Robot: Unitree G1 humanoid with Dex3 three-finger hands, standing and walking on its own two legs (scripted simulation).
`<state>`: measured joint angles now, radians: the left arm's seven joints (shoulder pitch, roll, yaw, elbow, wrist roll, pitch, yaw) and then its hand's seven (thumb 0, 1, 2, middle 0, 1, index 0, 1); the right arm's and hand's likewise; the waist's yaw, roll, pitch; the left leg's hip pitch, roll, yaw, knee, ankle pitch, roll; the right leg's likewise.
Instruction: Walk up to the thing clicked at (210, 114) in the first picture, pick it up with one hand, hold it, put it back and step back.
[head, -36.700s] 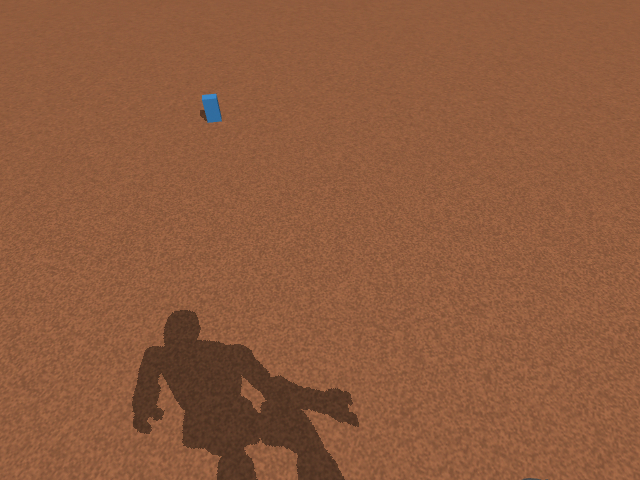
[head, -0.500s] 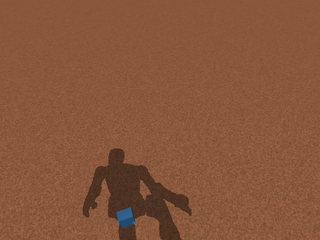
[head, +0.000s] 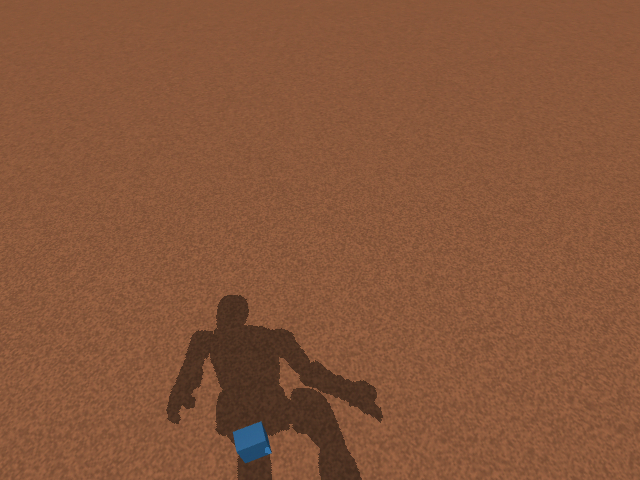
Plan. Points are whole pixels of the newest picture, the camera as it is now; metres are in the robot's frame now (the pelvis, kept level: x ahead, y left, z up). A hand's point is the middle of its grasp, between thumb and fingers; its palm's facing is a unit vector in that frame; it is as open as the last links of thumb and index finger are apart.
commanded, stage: stand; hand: left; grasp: from the side
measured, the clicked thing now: (253, 442) +0.33 +0.21 -0.71
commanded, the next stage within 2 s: step back in 0.64 s
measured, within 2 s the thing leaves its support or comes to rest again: neither
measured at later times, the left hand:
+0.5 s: hand out of the picture +0.07 +0.25 -0.16, palm faces +0.00 -0.94 -0.34, open 7.4 cm
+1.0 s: hand out of the picture +0.10 +0.31 -0.18, palm faces +0.01 -0.93 -0.37, open 7.4 cm
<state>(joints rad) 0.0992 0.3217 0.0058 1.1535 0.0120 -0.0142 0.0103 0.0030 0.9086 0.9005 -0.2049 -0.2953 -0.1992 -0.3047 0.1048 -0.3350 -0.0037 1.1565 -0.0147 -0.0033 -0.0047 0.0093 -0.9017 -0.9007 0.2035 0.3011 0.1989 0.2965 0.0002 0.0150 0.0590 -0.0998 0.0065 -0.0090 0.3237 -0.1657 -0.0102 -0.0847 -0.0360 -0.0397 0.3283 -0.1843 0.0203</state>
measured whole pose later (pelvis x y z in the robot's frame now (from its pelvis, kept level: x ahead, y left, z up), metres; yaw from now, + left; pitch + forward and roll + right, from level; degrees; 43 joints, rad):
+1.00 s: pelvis -0.05 +0.04 -0.03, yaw +2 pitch -2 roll -1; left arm -0.01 0.40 0.07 0.91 0.00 0.06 0.03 0.00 0.91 0.90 -0.20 -0.29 -0.20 -0.30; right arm 0.16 -0.38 -0.06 0.96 -0.02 0.04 0.01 0.01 -0.90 -0.90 0.20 0.30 0.20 0.30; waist -0.03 -0.05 0.21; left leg -0.30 -0.04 -0.02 0.67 -0.33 0.04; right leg -0.42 0.03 0.13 0.93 -0.54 -0.02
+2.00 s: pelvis -0.30 +0.05 -0.03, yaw -4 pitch -2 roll -1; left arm 0.18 0.40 0.09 0.81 0.01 0.06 0.01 0.00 0.91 0.90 -0.20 -0.29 -0.20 -0.30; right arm 0.12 -0.37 -0.03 0.80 -0.03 0.02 -0.02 0.01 -0.90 -0.90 0.21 0.30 0.20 0.30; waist 0.00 -0.02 0.18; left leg -0.39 0.05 0.00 0.64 -0.21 0.01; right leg -0.33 0.04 0.10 0.95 -0.51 0.02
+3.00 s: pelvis -0.64 -0.01 -0.03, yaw +1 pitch -2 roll +1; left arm 0.23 0.38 0.07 0.87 0.05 0.01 0.00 0.01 0.90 0.90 -0.21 -0.30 -0.20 -0.30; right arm 0.23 -0.41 -0.06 0.93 -0.03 0.05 0.00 0.01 -0.90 -0.90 0.20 0.30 0.20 0.30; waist 0.03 0.03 0.10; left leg -0.33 -0.03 -0.05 0.83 -0.52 -0.01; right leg -0.32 -0.05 -0.04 0.69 -0.33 -0.02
